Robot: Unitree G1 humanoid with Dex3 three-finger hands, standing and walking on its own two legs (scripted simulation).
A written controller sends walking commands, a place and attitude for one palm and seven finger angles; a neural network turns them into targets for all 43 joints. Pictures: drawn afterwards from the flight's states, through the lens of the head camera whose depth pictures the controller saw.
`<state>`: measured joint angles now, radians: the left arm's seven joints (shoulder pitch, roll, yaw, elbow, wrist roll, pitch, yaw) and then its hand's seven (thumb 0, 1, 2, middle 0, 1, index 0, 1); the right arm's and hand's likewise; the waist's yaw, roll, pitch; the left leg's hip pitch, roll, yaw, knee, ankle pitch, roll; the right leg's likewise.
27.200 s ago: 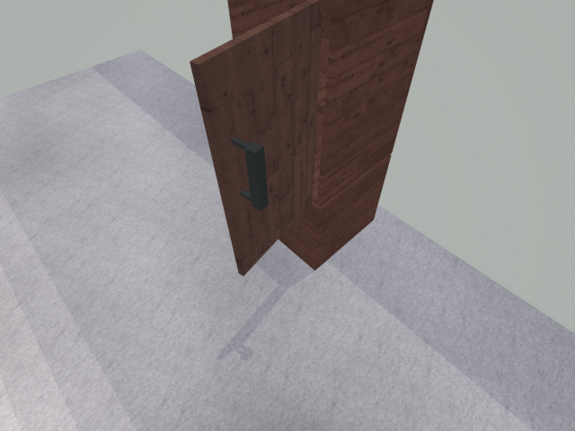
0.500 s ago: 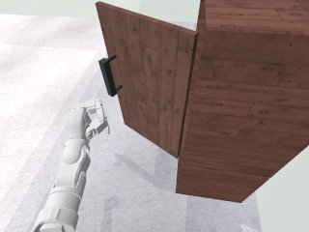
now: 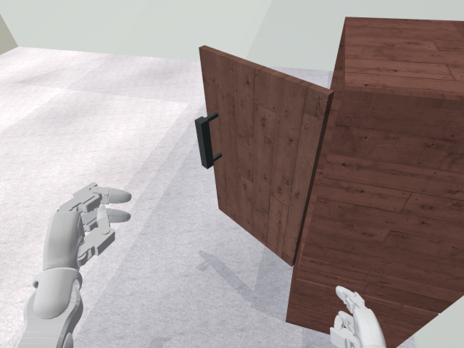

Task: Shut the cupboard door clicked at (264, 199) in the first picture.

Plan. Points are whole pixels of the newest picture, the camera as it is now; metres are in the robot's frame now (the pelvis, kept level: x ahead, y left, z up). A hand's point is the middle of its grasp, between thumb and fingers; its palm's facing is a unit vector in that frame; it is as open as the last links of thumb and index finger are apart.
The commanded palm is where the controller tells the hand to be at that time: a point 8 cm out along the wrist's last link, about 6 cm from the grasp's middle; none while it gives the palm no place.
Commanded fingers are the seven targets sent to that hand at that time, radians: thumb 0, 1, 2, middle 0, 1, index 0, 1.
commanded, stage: draw the hand back to the body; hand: left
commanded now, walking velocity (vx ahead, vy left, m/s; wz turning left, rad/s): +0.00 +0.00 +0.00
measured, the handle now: (210, 140) +0.63 +0.14 +0.01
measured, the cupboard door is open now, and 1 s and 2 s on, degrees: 61 61 61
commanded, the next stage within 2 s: step back with the hand held close in 0.62 s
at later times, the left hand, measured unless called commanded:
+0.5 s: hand (52, 254) +0.18 +0.26 +0.16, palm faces +0.48 -0.78 -0.40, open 7.3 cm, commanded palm +0.14 +0.30 +0.17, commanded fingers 0.00 0.90 0.90 -0.20 -0.30 -0.20 -0.30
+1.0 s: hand (45, 255) +0.18 +0.27 +0.15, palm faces +0.41 -0.78 -0.48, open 7.4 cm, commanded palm +0.13 +0.31 +0.17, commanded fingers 0.00 0.90 0.90 -0.20 -0.30 -0.20 -0.30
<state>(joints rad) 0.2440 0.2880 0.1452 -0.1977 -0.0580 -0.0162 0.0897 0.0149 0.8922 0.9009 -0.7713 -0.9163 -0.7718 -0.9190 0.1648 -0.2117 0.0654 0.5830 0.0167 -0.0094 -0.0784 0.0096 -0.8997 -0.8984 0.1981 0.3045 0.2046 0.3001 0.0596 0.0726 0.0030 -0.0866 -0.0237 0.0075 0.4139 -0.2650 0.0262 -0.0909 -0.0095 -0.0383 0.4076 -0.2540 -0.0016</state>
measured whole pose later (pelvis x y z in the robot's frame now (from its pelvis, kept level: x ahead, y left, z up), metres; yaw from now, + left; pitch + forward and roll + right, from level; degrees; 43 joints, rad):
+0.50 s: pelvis +0.00 -0.01 +0.00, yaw +0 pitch -4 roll +0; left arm 0.45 0.33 0.34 -0.35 -0.06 -0.07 0.12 0.01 0.89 0.90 -0.23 -0.33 -0.24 -0.33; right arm 0.21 -0.24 0.02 0.65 0.01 -0.08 -0.09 0.01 -0.90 -0.90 0.20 0.30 0.20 0.30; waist 0.07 0.08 0.00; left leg -0.08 -0.02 0.00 0.42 -0.26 0.02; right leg -0.09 -0.01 -0.04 0.41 -0.25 -0.01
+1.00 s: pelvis -0.02 +0.01 +0.00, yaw +0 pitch +0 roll -1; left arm 0.53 0.39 0.38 -0.40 -0.06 -0.13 0.13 0.01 0.89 0.90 -0.21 -0.30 -0.21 -0.31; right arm 0.19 -0.26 -0.02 0.60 0.02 0.01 -0.09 0.01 -0.90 -0.90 0.20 0.30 0.20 0.30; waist 0.01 0.07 -0.02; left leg -0.24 -0.02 0.02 0.51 -0.28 0.04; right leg -0.23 -0.01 -0.03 0.47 -0.24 0.01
